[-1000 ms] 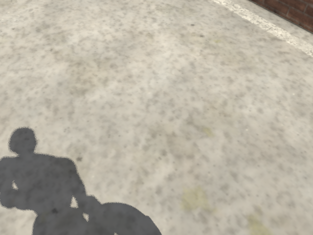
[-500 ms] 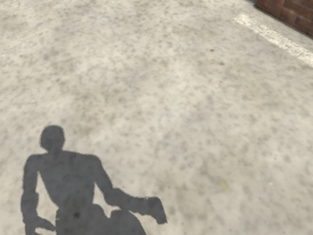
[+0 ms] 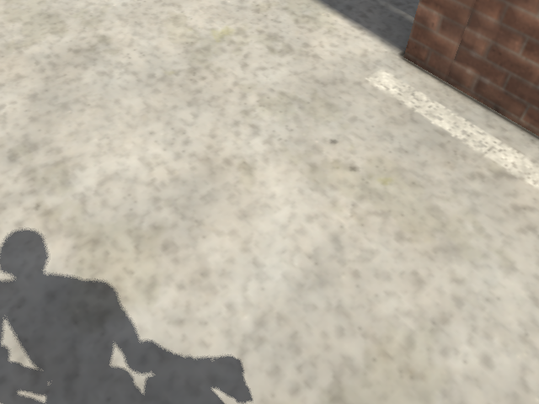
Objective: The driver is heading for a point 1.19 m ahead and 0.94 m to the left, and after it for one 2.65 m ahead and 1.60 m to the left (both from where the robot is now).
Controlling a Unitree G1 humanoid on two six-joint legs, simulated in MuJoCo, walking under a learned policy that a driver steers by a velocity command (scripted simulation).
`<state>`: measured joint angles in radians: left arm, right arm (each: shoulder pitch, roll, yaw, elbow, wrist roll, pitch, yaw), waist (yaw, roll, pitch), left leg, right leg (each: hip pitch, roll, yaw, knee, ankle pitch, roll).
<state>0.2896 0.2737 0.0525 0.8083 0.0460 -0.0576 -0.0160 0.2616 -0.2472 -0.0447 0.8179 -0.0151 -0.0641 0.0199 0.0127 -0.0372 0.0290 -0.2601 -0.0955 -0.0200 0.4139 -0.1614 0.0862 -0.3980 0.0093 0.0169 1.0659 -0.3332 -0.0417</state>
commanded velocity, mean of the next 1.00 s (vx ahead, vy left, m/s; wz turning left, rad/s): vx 0.50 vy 0.00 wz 0.52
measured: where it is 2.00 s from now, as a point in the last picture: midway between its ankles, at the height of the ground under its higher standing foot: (118, 275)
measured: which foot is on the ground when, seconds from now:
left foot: down 0.00-0.38, up 0.40-0.88, down 0.90-1.00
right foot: up 0.00-0.36, down 0.38-0.90, up 0.92-1.00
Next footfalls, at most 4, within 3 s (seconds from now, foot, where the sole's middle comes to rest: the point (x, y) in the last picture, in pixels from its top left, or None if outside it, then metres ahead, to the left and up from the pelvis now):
0.38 right None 0.36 -0.10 -0.78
0.90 left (189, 385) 0.53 0.20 -0.78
1.46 right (171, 262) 0.88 0.30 -0.78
1.98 left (43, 278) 0.82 0.64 -0.78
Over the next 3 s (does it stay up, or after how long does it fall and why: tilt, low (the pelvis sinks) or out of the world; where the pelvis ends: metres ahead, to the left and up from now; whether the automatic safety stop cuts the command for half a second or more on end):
stays up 1.09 0.91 -0.01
